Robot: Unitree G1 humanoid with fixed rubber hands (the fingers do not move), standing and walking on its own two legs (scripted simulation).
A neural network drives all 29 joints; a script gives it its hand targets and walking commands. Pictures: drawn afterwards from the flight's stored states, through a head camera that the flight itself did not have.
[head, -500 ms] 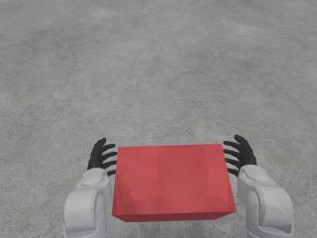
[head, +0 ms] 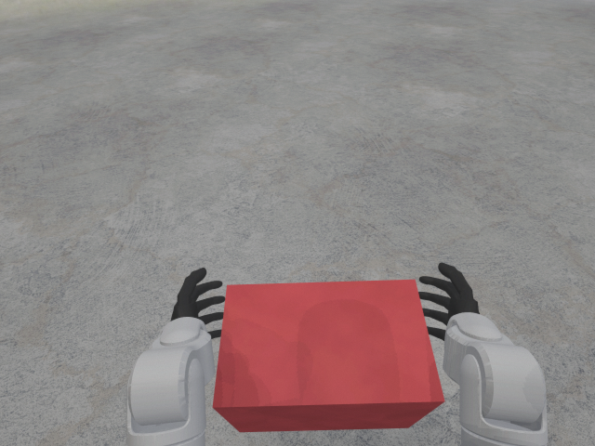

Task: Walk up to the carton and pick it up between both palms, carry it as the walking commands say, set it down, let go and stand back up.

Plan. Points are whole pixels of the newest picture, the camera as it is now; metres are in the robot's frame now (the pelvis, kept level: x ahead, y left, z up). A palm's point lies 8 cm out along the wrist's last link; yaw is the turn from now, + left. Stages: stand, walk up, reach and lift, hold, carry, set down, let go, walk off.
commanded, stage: carry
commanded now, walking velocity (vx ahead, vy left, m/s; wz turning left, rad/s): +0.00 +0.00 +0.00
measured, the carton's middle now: (322, 360) +0.26 +0.00 +0.02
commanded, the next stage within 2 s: none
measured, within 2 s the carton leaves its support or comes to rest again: neither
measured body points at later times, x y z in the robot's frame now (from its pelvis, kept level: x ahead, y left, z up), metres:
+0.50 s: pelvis +0.02 +0.00 +0.00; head +0.01 -0.01 +0.45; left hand +0.29 +0.16 +0.10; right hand +0.29 -0.17 +0.10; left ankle +0.06 +0.10 -0.74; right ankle +0.02 -0.12 -0.74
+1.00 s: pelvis +0.03 -0.01 +0.00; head +0.01 -0.01 +0.45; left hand +0.30 +0.15 +0.09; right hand +0.30 -0.18 +0.09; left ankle +0.06 +0.10 -0.74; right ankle +0.02 -0.12 -0.74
